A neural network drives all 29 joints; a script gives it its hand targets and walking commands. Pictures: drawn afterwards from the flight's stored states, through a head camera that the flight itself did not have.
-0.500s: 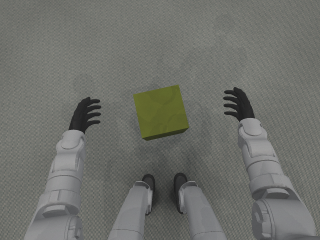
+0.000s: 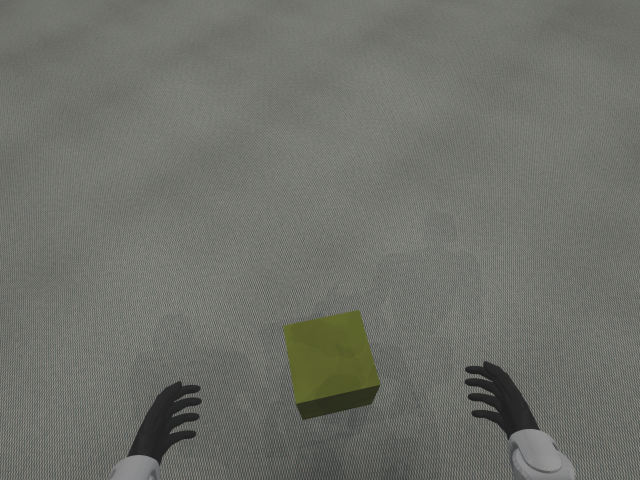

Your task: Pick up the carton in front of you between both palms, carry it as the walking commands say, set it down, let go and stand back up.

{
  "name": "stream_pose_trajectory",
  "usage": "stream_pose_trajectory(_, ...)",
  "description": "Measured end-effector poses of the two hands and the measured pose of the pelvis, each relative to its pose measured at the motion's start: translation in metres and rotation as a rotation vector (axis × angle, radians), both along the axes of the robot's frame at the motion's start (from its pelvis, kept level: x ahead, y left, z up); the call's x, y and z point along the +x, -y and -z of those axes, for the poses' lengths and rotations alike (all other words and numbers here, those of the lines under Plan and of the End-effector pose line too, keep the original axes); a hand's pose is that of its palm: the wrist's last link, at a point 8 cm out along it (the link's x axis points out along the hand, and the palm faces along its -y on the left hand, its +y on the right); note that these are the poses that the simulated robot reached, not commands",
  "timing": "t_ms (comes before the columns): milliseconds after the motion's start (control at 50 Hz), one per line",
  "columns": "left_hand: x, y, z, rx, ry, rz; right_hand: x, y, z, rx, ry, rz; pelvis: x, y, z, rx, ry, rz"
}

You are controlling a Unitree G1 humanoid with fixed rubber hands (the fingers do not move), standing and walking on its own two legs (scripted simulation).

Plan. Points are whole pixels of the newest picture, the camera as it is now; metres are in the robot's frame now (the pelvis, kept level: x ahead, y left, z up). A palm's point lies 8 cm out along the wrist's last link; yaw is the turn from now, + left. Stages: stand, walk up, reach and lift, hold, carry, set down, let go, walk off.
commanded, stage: let go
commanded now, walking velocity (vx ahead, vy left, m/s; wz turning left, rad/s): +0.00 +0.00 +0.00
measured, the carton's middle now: (329, 367) +0.41 +0.01 -0.65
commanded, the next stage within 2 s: stand in 0.50 s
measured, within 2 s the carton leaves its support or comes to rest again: neither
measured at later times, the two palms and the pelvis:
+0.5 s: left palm (148, 475) +0.13 +0.22 -0.06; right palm out of the picture +0.13 -0.24 -0.07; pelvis -0.03 -0.01 +0.00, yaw +1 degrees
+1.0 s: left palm (112, 453) +0.16 +0.29 -0.09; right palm (581, 464) +0.15 -0.29 -0.08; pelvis +0.02 +0.00 +0.00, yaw +0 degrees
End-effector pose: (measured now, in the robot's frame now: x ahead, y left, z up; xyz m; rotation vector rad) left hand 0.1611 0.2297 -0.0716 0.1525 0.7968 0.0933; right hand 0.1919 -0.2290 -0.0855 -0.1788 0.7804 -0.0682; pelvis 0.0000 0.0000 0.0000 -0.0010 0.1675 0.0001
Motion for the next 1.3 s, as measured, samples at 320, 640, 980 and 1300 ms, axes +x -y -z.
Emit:
stream_pose_trajectory(320,-0.021,0.011,-0.005,-0.005,-0.004,0.041,-0.056,0.010,-0.021,0.012,-0.023,0.001,-0.024,0.009,0.001,0.000,0.269,0.003)
stream_pose_trajectory(640,-0.016,-0.012,-0.006,0.124,0.011,0.004,-0.067,0.026,-0.001,-0.077,-0.056,0.020,-0.020,0.010,0.008,0.005,0.241,-0.020)
stream_pose_trajectory(980,-0.004,-0.056,0.020,0.182,-0.112,-0.021,-0.045,0.064,-0.006,-0.214,-0.138,0.066,0.016,0.001,0.004,-0.005,0.164,-0.006)
stream_pose_trajectory(1300,-0.017,-0.070,0.022,0.207,-0.179,-0.033,-0.050,0.060,0.000,-0.215,-0.181,0.074,0.017,-0.006,0.000,-0.001,0.180,0.000)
